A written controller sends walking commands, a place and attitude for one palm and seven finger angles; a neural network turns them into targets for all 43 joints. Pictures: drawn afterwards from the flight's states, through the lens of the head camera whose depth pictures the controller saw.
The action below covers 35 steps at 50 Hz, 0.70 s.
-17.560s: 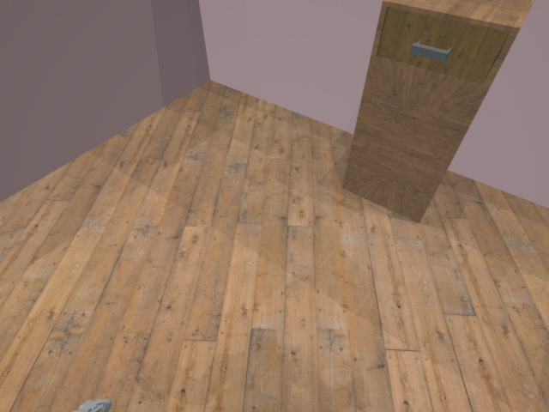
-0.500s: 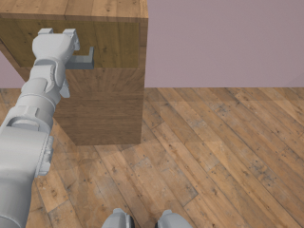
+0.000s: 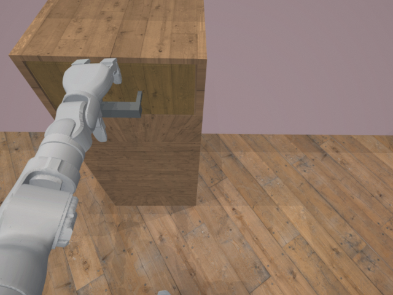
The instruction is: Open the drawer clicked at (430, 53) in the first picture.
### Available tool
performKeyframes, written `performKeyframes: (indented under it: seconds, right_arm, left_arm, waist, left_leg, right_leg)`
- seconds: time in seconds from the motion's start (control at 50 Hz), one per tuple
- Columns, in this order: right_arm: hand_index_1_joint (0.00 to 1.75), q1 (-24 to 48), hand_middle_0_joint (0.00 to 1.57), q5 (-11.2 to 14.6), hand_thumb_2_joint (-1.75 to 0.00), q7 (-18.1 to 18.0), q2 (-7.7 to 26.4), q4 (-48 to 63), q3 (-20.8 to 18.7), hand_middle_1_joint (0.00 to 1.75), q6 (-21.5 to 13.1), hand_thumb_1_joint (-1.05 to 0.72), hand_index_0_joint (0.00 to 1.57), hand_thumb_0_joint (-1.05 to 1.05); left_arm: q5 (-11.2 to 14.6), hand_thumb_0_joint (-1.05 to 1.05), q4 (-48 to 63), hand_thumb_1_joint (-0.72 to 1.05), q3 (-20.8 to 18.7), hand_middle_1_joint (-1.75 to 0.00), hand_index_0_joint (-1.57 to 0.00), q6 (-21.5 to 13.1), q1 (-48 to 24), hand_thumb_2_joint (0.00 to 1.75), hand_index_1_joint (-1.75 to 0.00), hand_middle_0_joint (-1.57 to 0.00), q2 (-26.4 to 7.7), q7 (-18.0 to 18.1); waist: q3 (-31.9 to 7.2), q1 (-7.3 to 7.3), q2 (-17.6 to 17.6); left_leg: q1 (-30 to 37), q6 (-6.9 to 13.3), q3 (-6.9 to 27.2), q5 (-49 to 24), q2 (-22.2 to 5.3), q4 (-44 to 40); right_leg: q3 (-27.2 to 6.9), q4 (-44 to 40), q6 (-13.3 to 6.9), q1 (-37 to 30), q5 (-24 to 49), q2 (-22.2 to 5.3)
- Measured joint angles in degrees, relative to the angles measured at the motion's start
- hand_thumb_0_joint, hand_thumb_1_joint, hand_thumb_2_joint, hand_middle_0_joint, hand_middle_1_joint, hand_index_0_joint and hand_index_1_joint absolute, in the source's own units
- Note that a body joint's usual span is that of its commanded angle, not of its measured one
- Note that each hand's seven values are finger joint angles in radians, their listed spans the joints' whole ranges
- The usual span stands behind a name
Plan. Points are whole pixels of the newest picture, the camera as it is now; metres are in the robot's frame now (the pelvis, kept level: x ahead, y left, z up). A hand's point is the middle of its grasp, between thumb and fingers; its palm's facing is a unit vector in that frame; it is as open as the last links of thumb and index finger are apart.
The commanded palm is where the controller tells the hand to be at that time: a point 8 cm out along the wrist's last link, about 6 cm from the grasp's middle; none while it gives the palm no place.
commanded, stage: lift the fingers back up to retry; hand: left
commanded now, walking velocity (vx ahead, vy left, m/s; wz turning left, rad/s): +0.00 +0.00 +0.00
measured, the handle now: (117, 102) +0.55 +0.16 +0.05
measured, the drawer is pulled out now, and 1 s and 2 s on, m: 0.00 0.00 0.00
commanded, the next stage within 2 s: re-aim the fingers above the handle in 0.22 s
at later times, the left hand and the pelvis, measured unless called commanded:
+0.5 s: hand (98, 97) +0.50 +0.18 +0.11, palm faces -0.02 -0.06 -1.00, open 13.8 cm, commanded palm +0.48 +0.19 +0.17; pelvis +0.02 -0.02 +0.01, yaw +1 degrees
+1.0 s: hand (97, 97) +0.50 +0.18 +0.11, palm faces -0.05 -0.05 -1.00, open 13.8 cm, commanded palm +0.49 +0.19 +0.16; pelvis +0.01 -0.03 +0.01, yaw +1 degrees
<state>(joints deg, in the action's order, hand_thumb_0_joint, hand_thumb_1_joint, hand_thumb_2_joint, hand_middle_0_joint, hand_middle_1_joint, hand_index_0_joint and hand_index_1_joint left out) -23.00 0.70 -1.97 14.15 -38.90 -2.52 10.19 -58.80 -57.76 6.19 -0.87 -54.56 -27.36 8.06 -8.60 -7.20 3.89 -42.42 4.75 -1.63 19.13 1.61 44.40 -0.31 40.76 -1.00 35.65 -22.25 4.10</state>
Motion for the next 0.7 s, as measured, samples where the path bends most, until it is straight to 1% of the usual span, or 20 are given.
performKeyframes:
  seconds: [0.08, 0.22, 0.28, 0.36, 0.44, 0.54, 0.62, 0.7]
  right_arm:
    - [0.30, 1.08, 0.21, 0.15, -0.90, 0.06, 0.10, 0.63, -0.14, 0.30, 0.44, -0.91, 0.21, 0.00]
    - [0.30, 3.21, 0.21, 0.61, -0.90, 0.31, 0.40, 1.38, 0.06, 0.30, 1.59, -0.91, 0.21, 0.00]
    - [0.30, 3.70, 0.21, 0.52, -0.90, 0.30, 0.48, 1.88, -0.17, 0.30, 2.03, -0.91, 0.21, 0.00]
    - [0.30, 4.11, 0.21, 0.49, -0.90, 0.41, 0.64, 1.96, -0.48, 0.30, 2.44, -0.91, 0.21, 0.00]
    - [0.30, 4.42, 0.21, 0.40, -0.90, 0.49, 0.72, 1.75, -0.64, 0.30, 2.74, -0.91, 0.21, 0.00]
    - [0.30, 4.53, 0.21, 0.43, -0.90, 0.62, 0.73, 1.38, -0.75, 0.30, 3.06, -0.91, 0.21, 0.00]
    - [0.30, 4.44, 0.21, 0.73, -0.90, 0.39, 0.67, 1.24, -0.38, 0.30, 3.24, -0.91, 0.21, 0.00]
    - [0.30, 4.04, 0.21, 0.82, -0.90, 0.04, 0.55, 1.31, -0.24, 0.30, 3.14, -0.91, 0.21, 0.00]
  left_arm:
    - [0.55, 0.00, 2.38, -0.49, -0.60, -1.21, -0.36, -1.08, 1.69, 0.30, -1.22, -0.34, -0.37, -1.20]
    - [1.07, 0.00, 2.66, -0.49, 0.02, -1.20, -0.34, -1.13, 2.16, 0.30, -1.22, -0.33, -0.65, -2.82]
    - [1.30, 0.00, 4.27, -0.49, -0.32, -1.20, -0.33, -2.15, 3.53, 0.30, -1.21, -0.32, -1.11, -3.80]
    - [1.72, 0.00, 5.99, -0.49, -0.12, -1.20, -0.32, -3.54, 4.68, 0.30, -1.21, -0.32, -0.98, -4.18]
    - [1.55, 0.00, 7.03, -0.49, -0.56, -1.20, -0.32, -4.26, 5.49, 0.30, -1.21, -0.32, -0.99, -3.33]
    - [1.31, 0.00, 6.71, -0.49, -0.71, -1.20, -0.32, -3.17, 5.46, 0.30, -1.20, -0.32, -0.99, -2.28]
    - [1.37, 0.00, 5.24, -0.49, -0.70, -1.20, -0.32, -2.18, 4.91, 0.30, -1.20, -0.32, -1.30, -2.70]
    - [1.53, 0.00, 5.03, -0.49, -1.08, -1.20, -0.32, -2.67, 5.00, 0.30, -1.20, -0.32, -1.87, -3.74]
  waist:
    - [-0.09, 0.59, -0.04]
    - [0.15, 1.68, -0.52]
    - [0.13, 2.01, -0.63]
    - [0.42, 2.49, -0.74]
    - [0.38, 2.66, -0.79]
    - [0.37, 2.66, -0.56]
    - [0.52, 2.33, -0.48]
    - [0.65, 1.99, -0.52]
  left_leg:
    - [2.40, -0.20, -0.10, -0.08, 0.06, -1.64]
    - [4.72, -0.64, 0.13, -0.32, 0.20, -3.37]
    - [5.25, -0.86, 0.15, -0.36, 0.14, -3.82]
    - [5.64, -1.15, 0.44, -0.32, 0.14, -3.93]
    - [5.59, -1.42, 0.58, -0.28, 0.06, -3.86]
    - [5.67, -1.69, 0.63, -0.32, -0.07, -3.85]
    - [6.09, -1.85, 0.65, -0.56, -0.18, -4.24]
    - [6.50, -1.99, 0.58, -0.87, -0.30, -4.75]
  right_leg:
    - [-0.25, -1.57, -0.19, -2.31, 0.14, -0.04]
    - [-0.14, -2.85, -0.66, -4.45, 0.10, -0.14]
    - [-0.16, -3.15, -0.88, -4.89, 0.09, -0.07]
    - [0.11, -3.14, -1.17, -5.29, -0.10, -0.02]
    - [0.24, -2.87, -1.45, -5.15, -0.26, 0.08]
    - [0.29, -2.61, -1.72, -5.11, -0.34, 0.21]
    - [0.29, -2.82, -1.88, -5.42, -0.15, 0.31]
    - [0.19, -3.19, -2.02, -5.71, 0.15, 0.42]
